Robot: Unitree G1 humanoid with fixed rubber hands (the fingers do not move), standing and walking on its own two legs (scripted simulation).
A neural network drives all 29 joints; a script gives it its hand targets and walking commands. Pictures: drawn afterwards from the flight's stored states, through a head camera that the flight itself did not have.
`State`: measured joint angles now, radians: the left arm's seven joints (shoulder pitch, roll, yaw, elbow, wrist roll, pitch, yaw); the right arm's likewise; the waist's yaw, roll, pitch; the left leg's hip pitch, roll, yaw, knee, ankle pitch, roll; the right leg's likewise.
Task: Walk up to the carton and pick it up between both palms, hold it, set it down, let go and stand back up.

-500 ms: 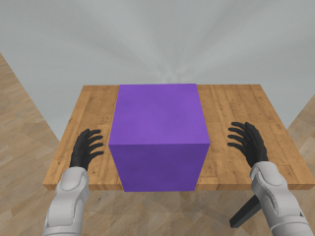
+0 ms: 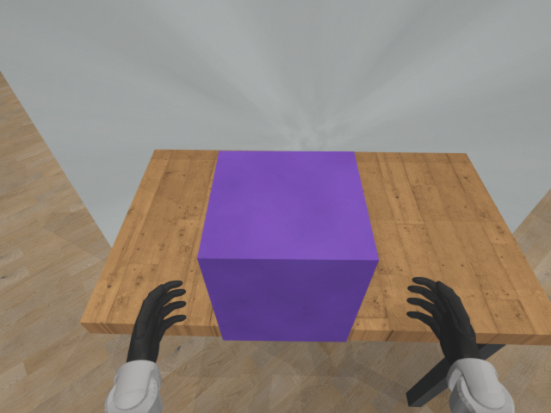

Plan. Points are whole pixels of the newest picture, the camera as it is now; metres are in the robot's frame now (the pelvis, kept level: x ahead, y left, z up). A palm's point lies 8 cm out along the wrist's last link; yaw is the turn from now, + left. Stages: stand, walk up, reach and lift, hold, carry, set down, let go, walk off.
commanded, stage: set down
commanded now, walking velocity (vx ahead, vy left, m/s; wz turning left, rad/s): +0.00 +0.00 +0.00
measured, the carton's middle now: (285, 250) +0.37 +0.02 +0.02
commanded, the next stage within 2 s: let go in 1.08 s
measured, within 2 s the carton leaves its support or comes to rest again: neither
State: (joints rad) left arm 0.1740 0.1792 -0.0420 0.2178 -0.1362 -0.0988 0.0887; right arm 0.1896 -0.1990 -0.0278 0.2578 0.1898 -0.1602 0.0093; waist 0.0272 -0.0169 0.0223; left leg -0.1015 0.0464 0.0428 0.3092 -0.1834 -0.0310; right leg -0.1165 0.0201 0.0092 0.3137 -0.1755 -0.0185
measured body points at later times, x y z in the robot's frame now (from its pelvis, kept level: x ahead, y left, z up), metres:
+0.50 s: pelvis +0.01 +0.00 +0.00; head +0.00 +0.01 +0.45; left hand +0.20 +0.22 -0.04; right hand +0.20 -0.21 -0.04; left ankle -0.01 +0.14 -0.75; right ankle +0.00 -0.11 -0.75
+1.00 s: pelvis +0.01 +0.01 +0.00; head +0.01 +0.02 +0.45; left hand +0.17 +0.24 -0.08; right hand +0.18 -0.21 -0.08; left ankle -0.01 +0.14 -0.75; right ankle +0.00 -0.11 -0.75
